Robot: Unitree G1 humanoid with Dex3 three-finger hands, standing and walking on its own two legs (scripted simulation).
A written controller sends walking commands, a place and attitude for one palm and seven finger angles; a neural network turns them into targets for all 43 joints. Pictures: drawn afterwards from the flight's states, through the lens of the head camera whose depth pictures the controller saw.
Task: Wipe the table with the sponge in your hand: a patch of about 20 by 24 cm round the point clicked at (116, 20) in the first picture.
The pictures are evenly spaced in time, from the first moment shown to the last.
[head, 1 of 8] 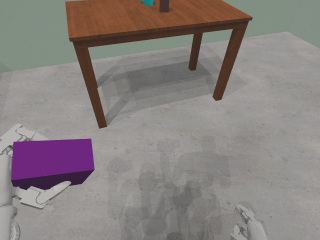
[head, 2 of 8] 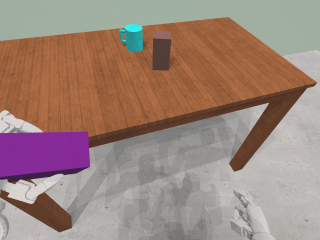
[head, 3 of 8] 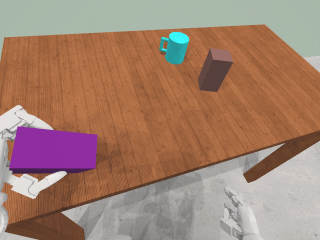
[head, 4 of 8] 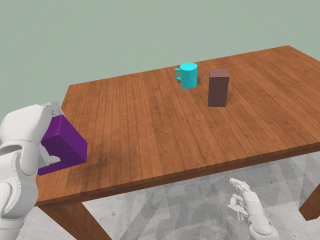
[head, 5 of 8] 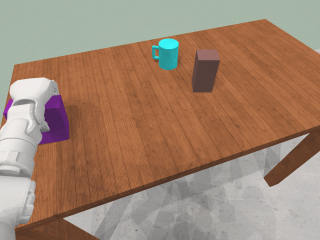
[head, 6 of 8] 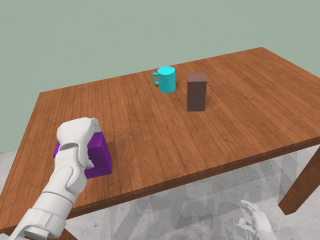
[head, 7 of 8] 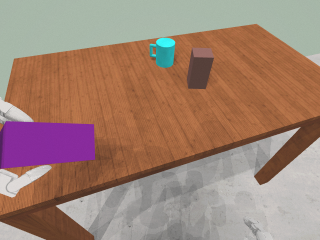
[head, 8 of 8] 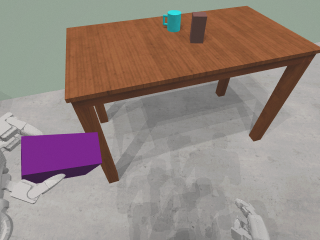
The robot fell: no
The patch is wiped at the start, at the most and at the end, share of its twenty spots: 0.00 0.85 0.85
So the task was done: no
